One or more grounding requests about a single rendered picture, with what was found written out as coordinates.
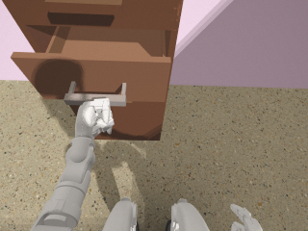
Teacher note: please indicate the left robot shin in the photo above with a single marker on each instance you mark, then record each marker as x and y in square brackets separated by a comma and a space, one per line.
[128, 199]

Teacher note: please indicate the cabinet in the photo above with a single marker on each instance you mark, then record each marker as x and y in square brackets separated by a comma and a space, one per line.
[144, 120]

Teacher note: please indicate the left robot forearm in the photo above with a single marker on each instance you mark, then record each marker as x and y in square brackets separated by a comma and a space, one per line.
[64, 207]

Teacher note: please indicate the left robot hand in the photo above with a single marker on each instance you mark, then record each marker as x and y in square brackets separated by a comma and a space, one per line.
[94, 112]

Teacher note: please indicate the right robot hand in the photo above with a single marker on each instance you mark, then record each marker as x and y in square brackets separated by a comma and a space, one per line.
[250, 224]

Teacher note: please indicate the drawer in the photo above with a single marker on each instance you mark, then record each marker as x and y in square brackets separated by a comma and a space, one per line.
[99, 61]

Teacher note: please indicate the left robot thigh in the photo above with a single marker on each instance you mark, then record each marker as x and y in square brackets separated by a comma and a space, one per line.
[122, 217]

